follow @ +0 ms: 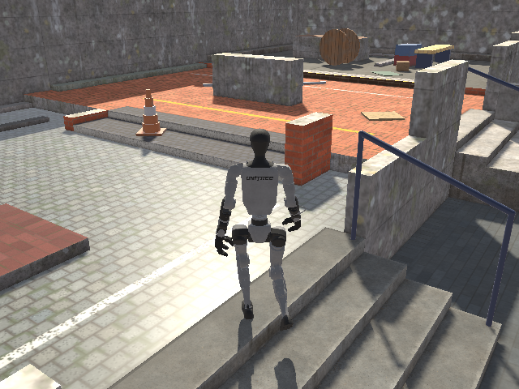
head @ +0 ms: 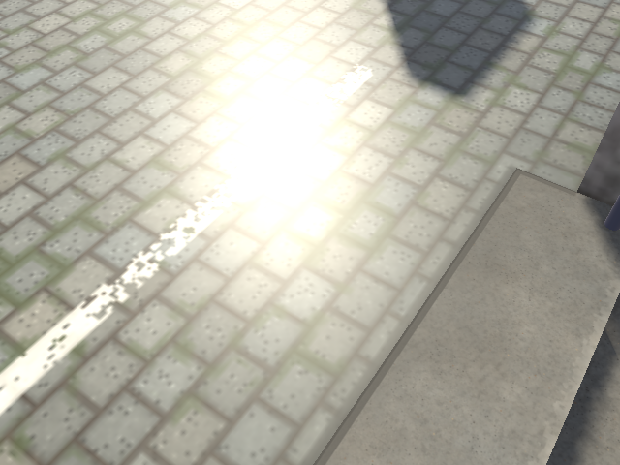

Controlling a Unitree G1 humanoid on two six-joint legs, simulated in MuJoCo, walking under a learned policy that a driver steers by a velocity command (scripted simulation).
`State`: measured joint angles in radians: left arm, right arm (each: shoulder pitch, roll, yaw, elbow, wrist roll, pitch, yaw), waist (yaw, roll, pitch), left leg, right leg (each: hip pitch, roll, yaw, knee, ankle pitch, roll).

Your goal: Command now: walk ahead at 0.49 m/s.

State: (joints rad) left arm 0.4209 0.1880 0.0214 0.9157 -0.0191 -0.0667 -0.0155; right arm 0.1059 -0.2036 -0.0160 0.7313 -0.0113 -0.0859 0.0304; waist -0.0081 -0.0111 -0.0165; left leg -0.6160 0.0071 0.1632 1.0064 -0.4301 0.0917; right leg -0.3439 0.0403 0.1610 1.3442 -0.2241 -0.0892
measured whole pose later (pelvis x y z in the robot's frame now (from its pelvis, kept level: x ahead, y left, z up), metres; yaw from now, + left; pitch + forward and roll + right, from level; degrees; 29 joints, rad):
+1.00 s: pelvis +0.46 +0.03 +0.06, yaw +1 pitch +2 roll -1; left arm 0.23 0.21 0.02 0.86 0.02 -0.03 0.02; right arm 0.11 -0.20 -0.02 0.87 -0.01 -0.02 -0.02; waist 0.02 -0.01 -0.02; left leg -0.40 0.02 -0.02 0.56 -0.20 0.00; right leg -0.23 0.01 -0.05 0.53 -0.33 0.00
